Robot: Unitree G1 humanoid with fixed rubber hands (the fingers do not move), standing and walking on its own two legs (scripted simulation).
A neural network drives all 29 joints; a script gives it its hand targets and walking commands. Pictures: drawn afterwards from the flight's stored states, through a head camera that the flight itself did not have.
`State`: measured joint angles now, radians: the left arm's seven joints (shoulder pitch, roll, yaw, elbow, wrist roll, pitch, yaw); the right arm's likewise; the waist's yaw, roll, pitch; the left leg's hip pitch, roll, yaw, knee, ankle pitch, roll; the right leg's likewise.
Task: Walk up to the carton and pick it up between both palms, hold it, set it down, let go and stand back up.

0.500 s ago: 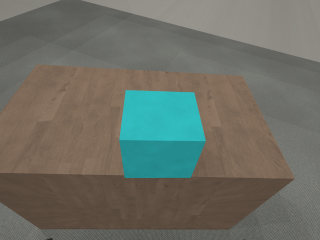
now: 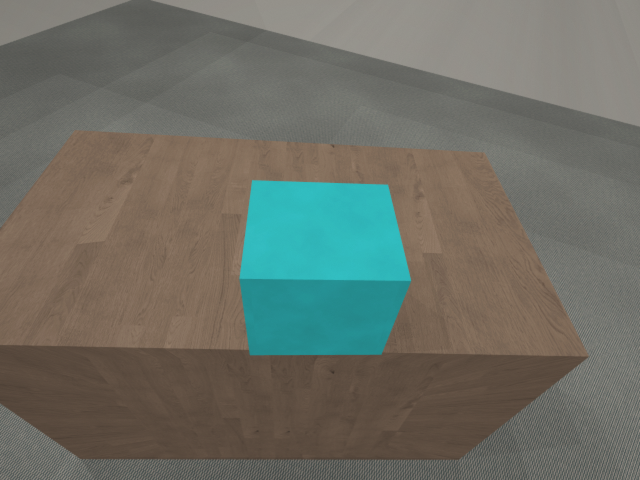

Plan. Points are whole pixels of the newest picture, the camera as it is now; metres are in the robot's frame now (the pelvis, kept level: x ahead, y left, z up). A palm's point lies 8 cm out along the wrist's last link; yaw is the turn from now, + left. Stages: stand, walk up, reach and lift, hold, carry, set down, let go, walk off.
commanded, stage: stand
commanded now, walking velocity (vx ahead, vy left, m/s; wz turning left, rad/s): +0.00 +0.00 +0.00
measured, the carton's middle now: (318, 270) +0.42 +0.00 -0.01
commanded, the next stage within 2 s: none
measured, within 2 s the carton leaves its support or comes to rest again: neither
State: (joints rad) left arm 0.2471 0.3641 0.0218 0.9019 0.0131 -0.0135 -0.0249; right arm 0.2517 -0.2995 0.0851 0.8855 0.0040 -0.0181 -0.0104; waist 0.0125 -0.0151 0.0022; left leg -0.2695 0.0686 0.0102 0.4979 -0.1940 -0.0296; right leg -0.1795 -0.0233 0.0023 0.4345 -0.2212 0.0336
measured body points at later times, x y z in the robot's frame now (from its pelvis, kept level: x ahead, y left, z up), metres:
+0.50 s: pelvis +0.00 +0.00 +0.00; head -0.01 +0.02 +0.45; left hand +0.07 +0.30 -0.13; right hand +0.08 -0.27 -0.12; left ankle +0.05 +0.14 -0.74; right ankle +0.01 -0.15 -0.74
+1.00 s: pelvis +0.00 +0.00 +0.00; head -0.01 +0.01 +0.45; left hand +0.06 +0.30 -0.13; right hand +0.07 -0.27 -0.13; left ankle +0.05 +0.14 -0.74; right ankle +0.01 -0.15 -0.74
